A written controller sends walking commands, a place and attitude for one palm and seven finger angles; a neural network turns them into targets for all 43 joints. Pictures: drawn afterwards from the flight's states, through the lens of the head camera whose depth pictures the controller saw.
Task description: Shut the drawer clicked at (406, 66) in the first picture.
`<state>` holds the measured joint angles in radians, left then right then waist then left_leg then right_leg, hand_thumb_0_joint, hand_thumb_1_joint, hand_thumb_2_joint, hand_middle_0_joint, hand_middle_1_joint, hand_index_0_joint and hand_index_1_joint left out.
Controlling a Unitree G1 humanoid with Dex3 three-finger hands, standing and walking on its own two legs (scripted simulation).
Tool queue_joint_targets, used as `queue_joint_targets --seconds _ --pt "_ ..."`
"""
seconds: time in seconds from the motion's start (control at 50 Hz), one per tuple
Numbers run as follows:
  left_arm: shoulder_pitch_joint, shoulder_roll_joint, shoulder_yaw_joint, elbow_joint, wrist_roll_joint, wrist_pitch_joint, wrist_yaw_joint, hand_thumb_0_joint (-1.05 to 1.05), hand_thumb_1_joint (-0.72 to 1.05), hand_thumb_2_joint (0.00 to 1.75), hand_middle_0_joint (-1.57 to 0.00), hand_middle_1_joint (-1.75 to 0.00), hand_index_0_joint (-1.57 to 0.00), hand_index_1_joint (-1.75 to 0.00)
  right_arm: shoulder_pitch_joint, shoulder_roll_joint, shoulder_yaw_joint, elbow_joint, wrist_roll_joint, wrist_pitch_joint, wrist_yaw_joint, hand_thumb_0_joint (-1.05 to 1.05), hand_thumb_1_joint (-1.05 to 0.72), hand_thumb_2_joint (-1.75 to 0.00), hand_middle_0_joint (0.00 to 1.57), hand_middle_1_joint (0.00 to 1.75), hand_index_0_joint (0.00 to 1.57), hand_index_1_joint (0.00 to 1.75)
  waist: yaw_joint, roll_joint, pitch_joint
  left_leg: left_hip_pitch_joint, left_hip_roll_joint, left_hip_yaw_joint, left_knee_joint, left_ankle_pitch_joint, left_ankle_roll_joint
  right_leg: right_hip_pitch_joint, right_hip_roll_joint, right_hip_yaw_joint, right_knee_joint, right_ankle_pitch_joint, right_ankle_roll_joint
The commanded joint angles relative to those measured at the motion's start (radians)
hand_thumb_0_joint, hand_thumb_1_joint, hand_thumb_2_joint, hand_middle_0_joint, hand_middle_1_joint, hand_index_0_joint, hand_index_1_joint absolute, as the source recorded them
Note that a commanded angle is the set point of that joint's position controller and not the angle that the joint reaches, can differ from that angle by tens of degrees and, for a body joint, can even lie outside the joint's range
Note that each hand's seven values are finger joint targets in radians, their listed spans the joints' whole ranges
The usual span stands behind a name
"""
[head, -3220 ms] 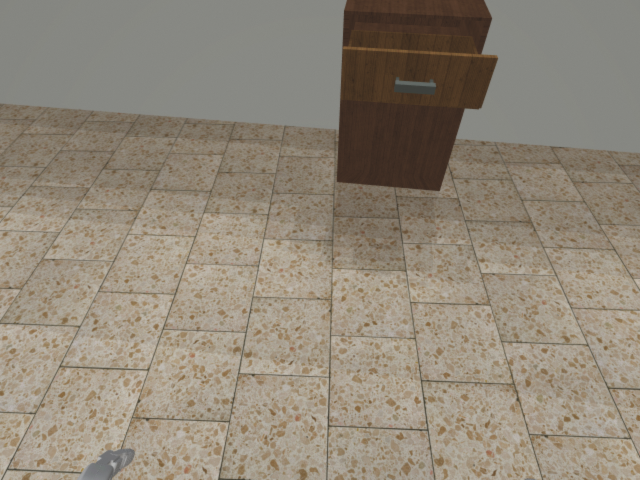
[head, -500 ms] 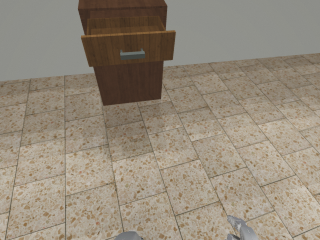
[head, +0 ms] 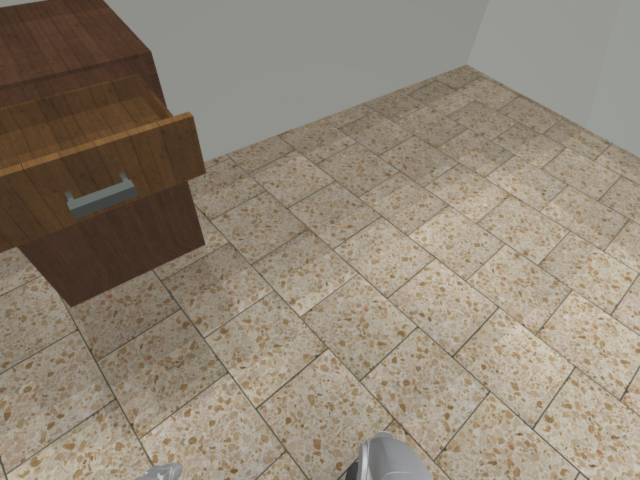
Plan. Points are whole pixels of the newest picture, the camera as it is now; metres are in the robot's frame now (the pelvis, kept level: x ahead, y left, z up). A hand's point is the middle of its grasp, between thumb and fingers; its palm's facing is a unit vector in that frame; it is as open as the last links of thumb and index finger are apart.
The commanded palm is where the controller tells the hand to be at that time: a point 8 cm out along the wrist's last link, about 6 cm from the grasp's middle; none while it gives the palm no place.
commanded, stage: walk to a spot facing it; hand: left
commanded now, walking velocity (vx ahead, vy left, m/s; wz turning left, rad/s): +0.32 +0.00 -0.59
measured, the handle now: (100, 192) +0.64 +0.44 -0.09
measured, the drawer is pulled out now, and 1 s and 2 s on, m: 0.29 0.29 0.29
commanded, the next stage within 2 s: turn to face it in 0.34 s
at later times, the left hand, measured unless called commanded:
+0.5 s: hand (205, 403) +0.26 +0.17 -0.16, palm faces -0.14 -0.96 -0.25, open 7.3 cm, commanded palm none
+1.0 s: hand (199, 345) +0.36 +0.20 -0.17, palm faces +0.00 -0.98 -0.21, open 7.4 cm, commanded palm none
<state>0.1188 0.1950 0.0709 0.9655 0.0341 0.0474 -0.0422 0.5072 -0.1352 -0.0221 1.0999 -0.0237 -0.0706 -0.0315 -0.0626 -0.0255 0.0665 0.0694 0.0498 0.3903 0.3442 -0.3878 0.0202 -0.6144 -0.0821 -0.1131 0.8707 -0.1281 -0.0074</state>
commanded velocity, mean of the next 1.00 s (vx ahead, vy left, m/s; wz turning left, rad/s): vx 0.11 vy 0.00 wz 0.17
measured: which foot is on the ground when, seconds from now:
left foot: down 0.00-0.14, up 0.16-0.60, down 0.62-1.00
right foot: up 0.00-0.12, down 0.14-0.64, up 0.66-1.00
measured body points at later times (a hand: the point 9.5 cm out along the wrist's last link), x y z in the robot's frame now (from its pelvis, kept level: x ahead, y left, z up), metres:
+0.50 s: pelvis +0.19 -0.02 +0.00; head +0.21 -0.03 +0.45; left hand +0.27 +0.22 -0.14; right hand +0.27 -0.28 -0.13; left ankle +0.32 +0.12 -0.69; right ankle +0.17 -0.09 -0.74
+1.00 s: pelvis +0.27 +0.01 +0.01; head +0.29 +0.02 +0.45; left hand +0.36 +0.25 -0.15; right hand +0.28 -0.25 -0.13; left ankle +0.34 +0.08 -0.74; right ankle +0.24 -0.16 -0.68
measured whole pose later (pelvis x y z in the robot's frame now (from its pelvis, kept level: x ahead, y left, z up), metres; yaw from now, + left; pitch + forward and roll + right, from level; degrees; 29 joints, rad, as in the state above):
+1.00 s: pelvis +0.27 +0.01 +0.01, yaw -2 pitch +1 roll -2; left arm 0.17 0.21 0.08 0.97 0.02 0.05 0.03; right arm 0.26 -0.19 -0.06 0.98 -0.02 0.04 -0.01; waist -0.03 -0.01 0.04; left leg -0.33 -0.05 -0.04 0.43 -0.12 0.07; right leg -0.44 -0.05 0.01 0.95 -0.40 0.07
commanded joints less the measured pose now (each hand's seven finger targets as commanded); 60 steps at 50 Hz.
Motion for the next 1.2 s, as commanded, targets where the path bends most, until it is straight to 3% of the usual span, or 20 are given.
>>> queue_joint_targets --seconds 0.0,0.08,0.1,0.12,0.14,0.16,0.22,0.28,0.5,0.56,0.58,0.6,0.62,0.7,0.8,0.98,1.1,1.12,1.16,1.18 --pt "-0.119 0.0 -0.007 -0.115 -0.006 -0.048 -0.008 0.0 0.9 0.9 -0.2 -0.3 -0.2 -0.3 0.08 -0.152 -0.03 -0.028 -0.007 -0.011 -0.004 0.0 -0.9 -0.9 0.2 0.3 0.2 0.3 0.012 0.135 0.082 0.07 0.304 -0.091 -0.015 0.937 0.083 -0.057 0.058 -0.069 -0.145 -0.101 -0.054" --pt "0.2 0.091 0.026 -0.03 0.002 -0.081 0.007 0.0 0.9 0.9 -0.2 -0.3 -0.2 -0.3 0.004 -0.209 -0.044 -0.078 0.007 -0.003 0.007 0.0 -0.9 -0.9 0.2 0.3 0.2 0.3 0.166 0.152 -0.142 -0.076 0.28 -0.027 0.493 1.127 0.015 0.467 0.145 -0.109 -0.314 -0.076 -0.121" --pt "0.314 0.186 0.048 -0.005 0.002 -0.09 0.015 0.0 0.9 0.9 -0.2 -0.3 -0.2 -0.3 0.0 -0.173 -0.038 -0.107 0.024 -0.002 0.021 0.0 -0.9 -0.9 0.2 0.3 0.2 0.3 0.215 0.018 -0.252 -0.38 0.22 -0.036 0.793 0.647 -0.024 0.799 -0.047 0.142 -0.35 0.0 -0.205" --pt "0.387 0.272 0.067 0.003 -0.018 -0.092 0.03 0.0 0.9 0.9 -0.2 -0.3 -0.2 -0.3 -0.023 -0.11 -0.032 -0.149 0.031 -0.01 0.017 0.0 -0.9 -0.9 0.2 0.3 0.2 0.3 0.207 -0.147 -0.365 -0.676 0.032 -0.13 1.139 -0.195 -0.084 0.979 -0.326 0.68 -0.429 0.255 -0.345" --pt "0.357 0.292 0.073 -0.005 -0.037 -0.081 0.042 0.0 0.9 0.9 -0.2 -0.3 -0.2 -0.3 -0.126 -0.137 -0.041 -0.172 0.027 -0.007 0.012 0.0 -0.9 -0.9 0.2 0.3 0.2 0.3 0.203 -0.039 -0.303 -0.746 0.057 -0.302 1.189 -0.174 -0.05 0.91 -0.334 0.662 -0.511 0.239 -0.366" --pt "0.268 0.227 0.056 -0.022 -0.039 -0.078 0.05 0.0 0.9 0.9 -0.2 -0.3 -0.2 -0.3 -0.15 -0.132 -0.048 -0.177 0.017 -0.01 0.013 0.0 -0.9 -0.9 0.2 0.3 0.2 0.3 0.169 0.055 -0.129 -0.754 0.106 -0.333 1.12 -0.04 -0.035 0.741 -0.272 0.473 -0.526 0.286 -0.267" --pt "0.135 0.143 0.024 -0.047 -0.028 -0.101 0.052 0.0 0.9 0.9 -0.2 -0.3 -0.2 -0.3 -0.126 -0.098 -0.04 -0.15 0.001 0.035 0.014 0.0 -0.9 -0.9 0.2 0.3 0.2 0.3 0.055 0.01 -0.013 -0.601 0.151 -0.369 0.989 0.055 -0.057 0.334 -0.2 0.355 -0.629 0.136 -0.21" --pt "0.118 0.133 0.023 -0.043 -0.012 -0.115 0.055 0.0 0.9 0.9 -0.2 -0.3 -0.2 -0.3 -0.084 -0.077 -0.042 -0.144 -0.003 0.053 0.018 0.0 -0.9 -0.9 0.2 0.3 0.2 0.3 0.004 0.008 -0.027 -0.555 0.135 -0.354 0.844 0.082 -0.078 0.249 -0.132 0.256 -0.628 0.152 -0.202" --pt "0.263 0.116 0.003 0.015 -0.013 -0.112 0.062 0.0 0.9 0.9 -0.2 -0.3 -0.2 -0.3 -0.384 -0.079 -0.016 -0.217 0.006 0.032 0.039 0.0 -0.9 -0.9 0.2 0.3 0.2 0.3 0.099 -0.092 -0.079 -0.521 0.032 -0.302 0.368 0.144 -0.067 0.52 -0.103 0.254 -0.524 0.439 -0.156" --pt "0.245 0.113 -0.007 0.038 -0.019 -0.104 0.073 0.0 0.9 0.9 -0.2 -0.3 -0.2 -0.3 -0.295 -0.101 -0.013 -0.166 0.009 0.026 0.029 0.0 -0.9 -0.9 0.2 0.3 0.2 0.3 0.055 -0.068 -0.108 -0.326 0.0 -0.312 0.157 0.289 -0.048 0.533 -0.084 0.179 -0.405 0.466 -0.095" --pt "0.252 0.097 -0.011 0.039 -0.023 -0.1 0.076 0.0 0.9 0.9 -0.2 -0.3 -0.2 -0.3 -0.212 -0.141 -0.019 -0.137 0.004 0.019 0.025 0.0 -0.9 -0.9 0.2 0.3 0.2 0.3 0.031 0.004 -0.16 -0.187 0.037 -0.362 0.1 0.491 -0.027 0.497 -0.05 0.14 -0.278 0.367 -0.052" --pt "0.295 0.064 -0.019 0.038 -0.033 -0.097 0.077 0.0 0.9 0.9 -0.2 -0.3 -0.2 -0.3 -0.148 -0.221 -0.033 -0.129 -0.006 0.014 0.02 0.0 -0.9 -0.9 0.2 0.3 0.2 0.3 0.022 0.176 -0.231 0.01 0.221 -0.553 0.129 0.828 0.063 0.309 0.028 0.069 -0.1 0.07 0.003" --pt "0.314 0.045 -0.03 0.037 -0.035 -0.095 0.078 0.0 0.9 0.9 -0.2 -0.3 -0.2 -0.3 -0.133 -0.258 -0.037 -0.122 0.003 0.028 0.018 0.0 -0.9 -0.9 0.2 0.3 0.2 0.3 0.037 0.29 -0.22 0.027 0.365 -0.685 0.074 1.084 0.178 0.202 0.084 0.048 0.093 -0.49 0.038" --pt "0.191 0.088 -0.005 0.028 -0.017 -0.055 0.074 0.0 0.9 0.9 -0.2 -0.3 -0.2 -0.3 -0.27 -0.203 -0.022 -0.153 0.005 0.056 0.006 0.0 -0.9 -0.9 0.2 0.3 0.2 0.3 0.063 0.186 -0.039 -0.278 0.259 -0.66 -0.046 0.619 0.173 0.167 0.013 0.122 0.206 -0.409 0.052" --pt "0.184 0.067 0.015 0.008 -0.013 -0.026 0.066 0.0 0.9 0.9 -0.2 -0.3 -0.2 -0.3 -0.276 -0.21 -0.054 -0.181 0.006 0.067 0.012 0.0 -0.9 -0.9 0.2 0.3 0.2 0.3 0.07 0.136 -0.09 -0.328 0.173 -0.637 -0.105 0.254 0.136 0.154 0.019 0.108 0.211 -0.25 0.071" --pt "0.046 0.077 0.024 -0.086 -0.018 -0.019 0.069 0.0 0.9 0.9 -0.2 -0.3 -0.2 -0.3 -0.215 -0.253 -0.088 -0.191 -0.003 0.089 0.018 0.0 -0.9 -0.9 0.2 0.3 0.2 0.3 0.025 0.172 -0.112 -0.281 0.156 -0.799 -0.083 0.155 0.161 0.141 0.049 0.127 0.009 -0.31 0.078" --pt "0.148 0.096 0.026 -0.087 -0.032 -0.022 0.075 0.0 0.9 0.9 -0.2 -0.3 -0.2 -0.3 -0.26 -0.266 -0.106 -0.222 -0.002 0.106 0.025 0.0 -0.9 -0.9 0.2 0.3 0.2 0.3 0.072 0.189 -0.152 -0.39 0.08 -0.826 -0.037 0.203 0.102 0.419 0.104 0.107 -0.336 -0.23 0.048" --pt "0.186 0.115 0.031 -0.081 -0.032 -0.026 0.078 0.0 0.9 0.9 -0.2 -0.3 -0.2 -0.3 -0.275 -0.255 -0.105 -0.23 0.004 0.109 0.028 0.0 -0.9 -0.9 0.2 0.3 0.2 0.3 0.093 0.162 -0.16 -0.464 0.04 -0.794 0.002 0.154 0.056 0.538 0.082 0.111 -0.491 -0.161 0.035" --pt "0.171 0.273 0.054 -0.112 -0.005 -0.037 0.09 0.0 0.9 0.9 -0.2 -0.3 -0.2 -0.3 -0.271 -0.151 -0.094 -0.265 0.013 0.11 0.03 0.0 -0.9 -0.9 0.2 0.3 0.2 0.3 0.106 -0.272 -0.116 -0.781 -0.163 -0.457 0.462 -0.136 -0.078 0.644 -0.365 0.539 -0.706 -0.295 -0.126" --pt "0.087 0.258 0.038 -0.141 -0.015 -0.032 0.093 0.0 0.9 0.9 -0.2 -0.3 -0.2 -0.3 -0.285 -0.21 -0.102 -0.265 -0.003 0.107 0.032 0.0 -0.9 -0.9 0.2 0.3 0.2 0.3 0.08 -0.17 -0.072 -0.715 -0.097 -0.478 0.652 -0.147 -0.057 0.445 -0.407 0.469 -0.687 -0.214 -0.154"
